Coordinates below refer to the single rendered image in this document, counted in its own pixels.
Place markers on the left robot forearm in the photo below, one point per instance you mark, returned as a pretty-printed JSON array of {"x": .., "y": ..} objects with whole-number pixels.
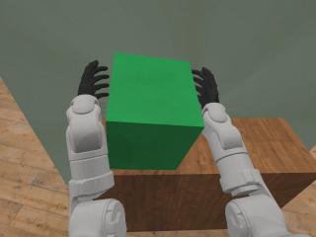
[{"x": 87, "y": 152}]

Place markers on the pedestal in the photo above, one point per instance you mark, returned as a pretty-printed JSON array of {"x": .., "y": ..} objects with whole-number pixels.
[{"x": 191, "y": 197}]

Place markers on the right robot hand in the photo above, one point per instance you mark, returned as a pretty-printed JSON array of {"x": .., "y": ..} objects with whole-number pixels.
[{"x": 208, "y": 90}]

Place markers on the left robot upper arm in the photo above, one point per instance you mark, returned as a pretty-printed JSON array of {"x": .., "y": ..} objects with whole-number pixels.
[{"x": 98, "y": 218}]

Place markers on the right robot forearm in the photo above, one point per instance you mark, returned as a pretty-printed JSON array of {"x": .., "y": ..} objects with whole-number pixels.
[{"x": 238, "y": 175}]

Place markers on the carton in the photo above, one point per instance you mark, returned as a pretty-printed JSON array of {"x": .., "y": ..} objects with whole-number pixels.
[{"x": 153, "y": 114}]

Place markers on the right robot upper arm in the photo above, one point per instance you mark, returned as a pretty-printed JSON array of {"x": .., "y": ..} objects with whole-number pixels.
[{"x": 256, "y": 216}]

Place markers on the left robot hand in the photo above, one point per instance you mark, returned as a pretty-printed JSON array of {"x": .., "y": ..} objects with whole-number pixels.
[{"x": 87, "y": 87}]

